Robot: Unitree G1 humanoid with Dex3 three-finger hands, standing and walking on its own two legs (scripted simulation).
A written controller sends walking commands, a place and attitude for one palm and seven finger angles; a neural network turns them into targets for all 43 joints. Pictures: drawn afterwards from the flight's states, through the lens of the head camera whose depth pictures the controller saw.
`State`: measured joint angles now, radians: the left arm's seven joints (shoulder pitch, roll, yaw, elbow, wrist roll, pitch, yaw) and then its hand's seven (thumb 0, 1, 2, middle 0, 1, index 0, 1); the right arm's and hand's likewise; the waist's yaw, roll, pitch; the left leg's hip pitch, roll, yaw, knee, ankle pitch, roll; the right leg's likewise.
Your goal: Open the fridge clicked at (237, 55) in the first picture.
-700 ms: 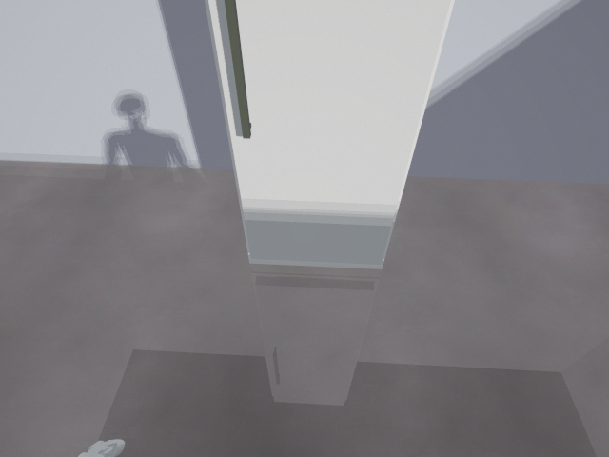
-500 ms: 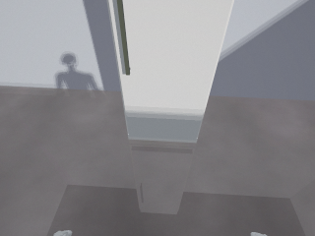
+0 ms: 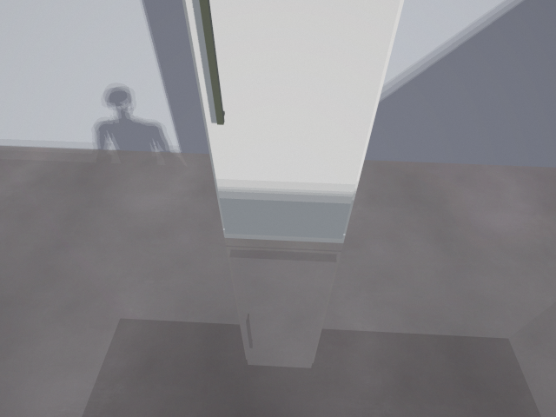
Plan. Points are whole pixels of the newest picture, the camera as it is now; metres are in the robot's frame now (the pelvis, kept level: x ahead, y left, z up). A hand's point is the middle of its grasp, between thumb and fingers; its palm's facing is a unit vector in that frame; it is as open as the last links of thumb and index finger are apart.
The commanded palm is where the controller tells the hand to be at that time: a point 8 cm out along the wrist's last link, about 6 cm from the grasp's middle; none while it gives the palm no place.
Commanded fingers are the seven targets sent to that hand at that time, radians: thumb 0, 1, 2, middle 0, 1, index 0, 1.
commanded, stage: stand and wait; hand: left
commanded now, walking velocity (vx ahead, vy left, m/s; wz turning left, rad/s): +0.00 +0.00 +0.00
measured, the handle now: (212, 49) +0.93 +0.23 +0.12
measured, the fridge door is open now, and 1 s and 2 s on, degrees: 0 0 0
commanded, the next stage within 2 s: look at it before walking up in 0.12 s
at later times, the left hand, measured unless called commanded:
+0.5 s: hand out of the picture +0.08 +0.24 -0.15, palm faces -0.03 -0.94 -0.33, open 7.4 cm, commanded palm none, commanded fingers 0.00 0.90 0.90 -0.20 -0.30 -0.20 -0.30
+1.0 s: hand out of the picture +0.07 +0.24 -0.16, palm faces -0.01 -0.95 -0.32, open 7.4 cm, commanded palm none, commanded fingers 0.00 0.90 0.90 -0.20 -0.30 -0.20 -0.30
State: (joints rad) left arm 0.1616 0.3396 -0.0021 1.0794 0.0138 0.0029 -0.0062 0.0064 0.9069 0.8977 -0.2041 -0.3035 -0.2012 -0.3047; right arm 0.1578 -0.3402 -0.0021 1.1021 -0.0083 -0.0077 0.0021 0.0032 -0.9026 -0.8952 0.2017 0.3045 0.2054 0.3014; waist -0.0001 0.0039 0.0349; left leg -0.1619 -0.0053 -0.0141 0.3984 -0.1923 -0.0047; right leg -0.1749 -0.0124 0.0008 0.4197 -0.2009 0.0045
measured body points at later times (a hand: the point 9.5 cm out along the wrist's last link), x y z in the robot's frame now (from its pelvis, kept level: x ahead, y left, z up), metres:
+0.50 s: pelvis +0.01 +0.00 +0.00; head +0.01 +0.00 +0.45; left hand +0.08 +0.29 -0.13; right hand +0.08 -0.30 -0.13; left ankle +0.02 +0.12 -0.74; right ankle +0.02 -0.12 -0.74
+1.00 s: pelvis +0.02 +0.00 +0.00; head +0.01 +0.00 +0.45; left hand +0.08 +0.29 -0.14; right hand +0.08 -0.28 -0.14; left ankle +0.02 +0.12 -0.74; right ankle +0.02 -0.12 -0.74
